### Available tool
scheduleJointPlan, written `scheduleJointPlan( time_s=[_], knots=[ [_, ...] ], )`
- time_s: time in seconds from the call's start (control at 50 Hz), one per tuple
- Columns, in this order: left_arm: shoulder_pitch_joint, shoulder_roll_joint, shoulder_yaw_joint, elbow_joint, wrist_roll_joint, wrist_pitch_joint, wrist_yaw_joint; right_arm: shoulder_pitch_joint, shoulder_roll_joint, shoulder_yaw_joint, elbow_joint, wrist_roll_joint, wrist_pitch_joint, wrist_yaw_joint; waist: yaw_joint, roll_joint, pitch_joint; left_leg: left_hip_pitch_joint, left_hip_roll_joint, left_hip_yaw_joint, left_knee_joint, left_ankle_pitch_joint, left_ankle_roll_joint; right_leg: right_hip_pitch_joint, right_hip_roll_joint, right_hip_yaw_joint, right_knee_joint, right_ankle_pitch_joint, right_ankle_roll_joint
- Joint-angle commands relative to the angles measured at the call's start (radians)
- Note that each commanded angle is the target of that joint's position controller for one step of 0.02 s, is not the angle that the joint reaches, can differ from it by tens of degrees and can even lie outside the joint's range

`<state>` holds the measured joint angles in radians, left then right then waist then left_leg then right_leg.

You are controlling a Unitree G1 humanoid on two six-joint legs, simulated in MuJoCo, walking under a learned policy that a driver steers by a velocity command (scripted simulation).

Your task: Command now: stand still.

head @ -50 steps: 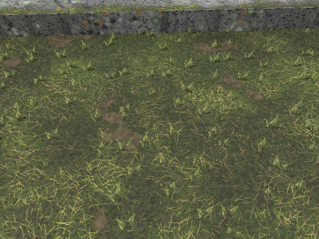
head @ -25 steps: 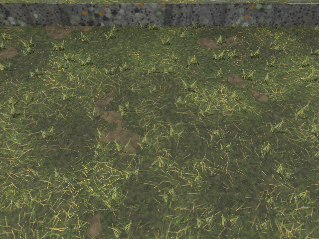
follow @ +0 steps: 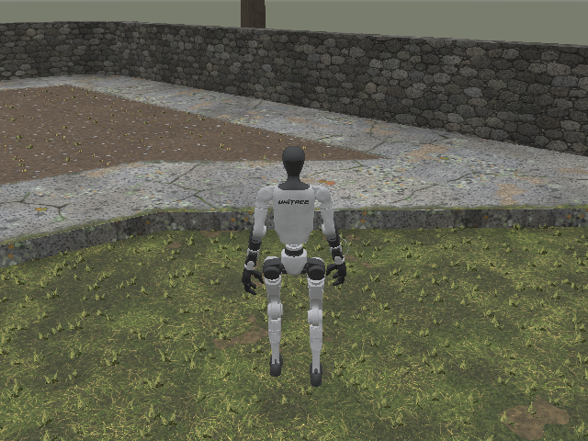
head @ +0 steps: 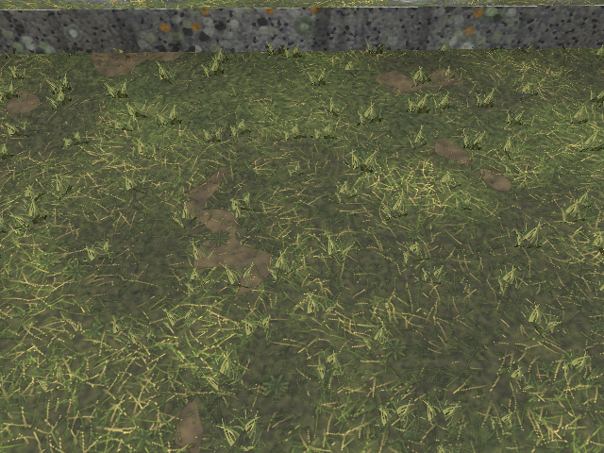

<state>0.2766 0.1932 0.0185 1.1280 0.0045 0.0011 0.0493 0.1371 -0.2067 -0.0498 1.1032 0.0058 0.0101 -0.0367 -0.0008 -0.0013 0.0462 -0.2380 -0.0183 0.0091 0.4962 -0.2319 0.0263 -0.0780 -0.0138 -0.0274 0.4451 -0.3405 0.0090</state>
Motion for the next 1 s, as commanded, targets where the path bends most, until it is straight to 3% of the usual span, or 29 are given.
scheduleJointPlan(
  time_s=[0.02, 0.12, 0.14, 0.2, 0.26, 0.3, 0.32, 0.36, 0.4, 0.42, 0.44, 0.46, 0.48, 0.5, 0.52, 0.56, 0.58, 0.64, 0.7, 0.76, 0.82, 0.86, 0.88, 0.9, 0.92, 0.94, 0.96, 0.98, 1.0],
  knots=[
    [0.078, 0.084, 0.012, -0.006, 0.000, -0.008, 0.003, 0.004, -0.103, -0.015, -0.029, -0.001, -0.005, -0.004, 0.000, 0.004, 0.007, 0.087, 0.053, -0.056, -0.069, 0.187, 0.033, -0.142, -0.018, 0.015, -0.087, 0.111, -0.009],
    [0.103, 0.072, 0.009, -0.003, 0.000, -0.014, 0.004, 0.013, -0.096, -0.013, -0.026, -0.001, -0.004, -0.006, -0.002, 0.004, 0.017, 0.073, 0.052, -0.058, -0.078, 0.134, 0.032, -0.163, -0.018, 0.014, -0.089, 0.077, -0.011],
    [0.128, 0.063, 0.008, 0.008, -0.001, -0.014, 0.005, 0.031, -0.089, -0.011, -0.016, -0.001, -0.002, -0.006, -0.001, 0.004, -0.003, 0.077, 0.041, -0.049, -0.081, 0.009, 0.034, -0.158, -0.009, 0.004, -0.089, -0.018, -0.016],
    [0.130, 0.087, 0.019, -0.017, -0.015, -0.018, 0.013, 0.041, -0.105, -0.021, -0.021, 0.010, -0.009, -0.007, 0.004, -0.007, 0.075, -0.054, 0.016, -0.042, -0.054, -0.456, 0.057, -0.234, -0.018, 0.037, -0.067, -0.361, -0.077],
    [0.206, 0.112, 0.030, -0.019, -0.028, -0.051, 0.008, 0.003, -0.078, -0.018, -0.053, 0.020, -0.055, 0.009, 0.036, -0.062, 0.120, -0.176, 0.021, -0.037, 0.043, -0.391, 0.056, -0.201, -0.122, 0.196, -0.133, -0.441, -0.153],
    [0.229, 0.181, 0.056, -0.017, -0.034, -0.067, 0.000, -0.054, -0.039, -0.010, -0.086, 0.026, -0.084, 0.028, 0.047, -0.192, 0.142, -0.293, 0.004, 0.052, 0.250, -0.180, 0.037, -0.110, -0.294, 0.429, -0.272, -0.466, -0.239],
    [0.211, 0.174, 0.057, -0.031, -0.031, -0.072, -0.003, -0.064, -0.052, -0.011, -0.095, 0.026, -0.093, 0.034, 0.042, -0.171, 0.157, -0.322, 0.034, 0.029, 0.300, -0.186, 0.052, -0.113, -0.331, 0.468, -0.291, -0.415, -0.254],
    [0.164, 0.161, 0.055, -0.056, -0.035, -0.081, -0.012, -0.024, -0.047, -0.009, -0.096, 0.037, -0.107, 0.042, 0.001, -0.157, 0.166, -0.275, 0.054, 0.026, 0.205, -0.246, 0.075, -0.122, -0.308, 0.400, -0.249, -0.294, -0.222],
    [0.108, 0.154, 0.052, -0.081, -0.037, -0.075, -0.022, 0.130, -0.070, -0.028, -0.032, 0.038, -0.113, 0.043, -0.070, -0.123, 0.110, 0.057, -0.016, 0.094, 0.013, -0.110, 0.066, -0.249, -0.187, 0.225, -0.133, -0.115, -0.152],
    [0.071, 0.157, 0.051, -0.101, -0.033, -0.080, -0.024, 0.258, -0.111, -0.049, 0.007, 0.032, -0.110, 0.042, -0.125, -0.072, 0.050, 0.236, 0.000, 0.031, -0.008, -0.049, 0.076, -0.333, -0.129, 0.144, 0.026, 0.106, -0.118],
    [0.041, 0.098, 0.036, -0.139, -0.033, -0.092, -0.024, 0.419, -0.212, -0.079, 0.038, 0.026, -0.111, 0.040, -0.174, 0.189, -0.013, 0.412, 0.203, -0.332, -0.169, -0.148, 0.174, -0.523, 0.005, -0.019, 0.410, 0.164, -0.041],
    [0.038, 0.055, 0.024, -0.166, -0.035, -0.112, -0.023, 0.497, -0.215, -0.067, 0.045, 0.015, -0.121, 0.052, -0.169, 0.300, -0.083, 0.491, 0.390, -0.721, -0.315, -0.134, 0.283, -0.670, 0.070, 0.047, 0.703, -0.187, -0.028],
    [0.026, 0.083, 0.035, -0.171, -0.055, -0.123, -0.031, 0.392, -0.144, -0.038, 0.021, 0.005, -0.133, 0.051, -0.103, 0.156, -0.017, 0.429, 0.418, -0.682, -0.298, -0.129, 0.275, -0.756, 0.001, 0.132, 0.854, -0.164, -0.060],
    [0.021, 0.091, 0.036, -0.170, -0.061, -0.127, -0.041, 0.304, -0.103, -0.022, -0.012, 0.006, -0.139, 0.053, -0.068, 0.094, 0.023, 0.368, 0.375, -0.537, -0.298, -0.086, 0.238, -0.767, -0.046, 0.132, 0.875, -0.065, -0.087],
    [0.012, 0.093, 0.041, -0.170, -0.053, -0.130, -0.043, 0.249, -0.098, -0.014, -0.031, 0.003, -0.138, 0.058, -0.042, 0.047, 0.040, 0.322, 0.333, -0.422, -0.314, -0.036, 0.208, -0.760, -0.084, 0.114, 0.832, 0.025, -0.100],
    [-0.006, 0.116, 0.060, -0.173, -0.038, -0.121, -0.047, 0.240, -0.067, 0.004, -0.037, -0.003, -0.125, 0.059, -0.021, 0.058, 0.047, 0.259, 0.253, -0.243, -0.332, 0.155, 0.157, -0.688, -0.121, 0.078, 0.730, 0.115, -0.093],
    [-0.008, 0.101, 0.061, -0.174, -0.038, -0.113, -0.051, 0.268, -0.067, 0.007, -0.032, -0.005, -0.119, 0.054, -0.018, 0.072, 0.043, 0.248, 0.235, -0.198, -0.338, 0.222, 0.151, -0.670, -0.122, 0.058, 0.698, 0.133, -0.081],
    [-0.120, 0.068, 0.053, -0.221, -0.029, -0.096, -0.055, 0.310, -0.113, 0.006, -0.030, -0.009, -0.111, 0.031, -0.025, 0.055, 0.070, 0.215, 0.229, -0.138, -0.370, 0.320, 0.168, -0.701, -0.119, 0.025, 0.555, 0.210, -0.036],
    [-0.282, 0.050, 0.037, -0.283, -0.028, -0.099, -0.062, 0.311, -0.136, 0.004, -0.049, -0.011, -0.105, 0.016, -0.055, 0.064, 0.101, 0.149, 0.201, -0.081, -0.405, 0.298, 0.158, -0.632, -0.083, -0.009, 0.299, 0.338, -0.021],
    [-0.372, 0.065, 0.031, -0.316, -0.034, -0.100, -0.077, 0.365, -0.148, -0.003, -0.038, 0.003, -0.105, 0.014, -0.072, 0.073, 0.119, 0.185, 0.226, -0.063, -0.418, 0.287, 0.160, -0.581, -0.054, -0.025, 0.173, 0.388, -0.034],
    [-0.401, 0.092, 0.035, -0.342, -0.037, -0.109, -0.094, 0.367, -0.155, -0.013, -0.034, 0.010, -0.099, 0.013, -0.044, 0.076, 0.107, 0.308, 0.268, -0.045, -0.352, 0.421, 0.140, -0.564, -0.041, -0.011, 0.095, 0.354, -0.079],
    [-0.310, 0.142, 0.059, -0.327, -0.037, -0.112, -0.096, 0.340, -0.183, -0.024, -0.045, 0.003, -0.089, 0.013, 0.023, 0.115, 0.012, 0.366, 0.276, -0.029, -0.213, 0.753, 0.117, -0.409, 0.011, -0.038, 0.096, 0.295, -0.114],
    [-0.174, 0.180, 0.080, -0.290, -0.038, -0.110, -0.092, 0.319, -0.186, -0.025, -0.051, -0.002, -0.080, 0.014, 0.097, 0.130, -0.075, 0.351, 0.252, -0.003, -0.048, 0.895, 0.099, -0.236, 0.048, -0.060, 0.096, 0.279, -0.140],
    [0.002, 0.225, 0.103, -0.238, -0.038, -0.104, -0.083, 0.301, -0.174, -0.018, -0.066, -0.007, -0.076, 0.017, 0.177, 0.125, -0.177, 0.214, 0.209, 0.018, 0.180, 0.837, 0.068, 0.029, 0.019, -0.023, 0.106, 0.286, -0.174],
    [0.162, 0.318, 0.125, -0.205, -0.009, -0.100, -0.075, 0.391, -0.075, 0.010, -0.087, -0.014, -0.084, 0.029, 0.155, -0.067, -0.351, -0.157, 0.085, 0.043, 0.580, 0.419, 0.017, 0.432, -0.246, 0.362, 0.103, 0.159, -0.303],
    [0.185, 0.285, 0.110, -0.192, -0.007, -0.097, -0.079, 0.431, -0.008, 0.033, -0.073, 0.010, -0.114, 0.039, 0.127, -0.232, -0.489, -0.349, -0.056, -0.079, 0.854, -0.300, -0.003, 0.545, -0.402, 0.805, -0.122, -0.013, -0.394],
    [0.096, 0.218, 0.087, -0.198, -0.018, -0.103, -0.084, 0.325, -0.105, 0.006, -0.105, 0.039, -0.138, 0.043, 0.125, -0.178, -0.341, -0.455, 0.009, -0.155, 0.943, -0.285, 0.026, 0.424, -0.355, 0.737, -0.174, -0.072, -0.333],
    [-0.006, 0.173, 0.072, -0.221, -0.018, -0.107, -0.083, 0.227, -0.144, -0.002, -0.141, 0.055, -0.149, 0.040, 0.096, -0.122, -0.202, -0.478, 0.063, -0.115, 0.927, -0.206, 0.044, 0.252, -0.323, 0.565, -0.193, -0.009, -0.291],
    [-0.088, 0.145, 0.061, -0.231, -0.010, -0.116, -0.089, 0.185, -0.144, -0.007, -0.150, 0.044, -0.149, 0.031, 0.053, -0.027, -0.119, -0.432, 0.115, -0.096, 0.855, -0.120, 0.046, 0.073, -0.286, 0.438, -0.227, 0.106, -0.268]
  ],
)
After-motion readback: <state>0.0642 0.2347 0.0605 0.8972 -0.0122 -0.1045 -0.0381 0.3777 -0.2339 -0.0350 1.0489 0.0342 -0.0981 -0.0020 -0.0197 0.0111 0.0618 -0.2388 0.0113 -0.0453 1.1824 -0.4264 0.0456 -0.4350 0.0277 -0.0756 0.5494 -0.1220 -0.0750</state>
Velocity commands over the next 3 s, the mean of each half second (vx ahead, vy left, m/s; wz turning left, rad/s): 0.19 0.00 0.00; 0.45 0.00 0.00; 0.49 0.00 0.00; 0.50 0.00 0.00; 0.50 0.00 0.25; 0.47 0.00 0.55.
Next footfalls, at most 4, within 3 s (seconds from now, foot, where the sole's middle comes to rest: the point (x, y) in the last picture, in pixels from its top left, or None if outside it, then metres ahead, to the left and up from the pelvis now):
0.90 right None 0.46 -0.11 -0.77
1.46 left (257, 350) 0.75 0.14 -0.77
2.02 right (347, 249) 1.07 -0.10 -0.77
2.60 left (260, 179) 1.35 0.16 -0.77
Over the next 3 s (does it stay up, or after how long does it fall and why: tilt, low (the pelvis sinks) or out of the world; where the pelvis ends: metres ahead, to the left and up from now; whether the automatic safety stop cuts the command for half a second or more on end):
stays up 1.43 0.09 0.00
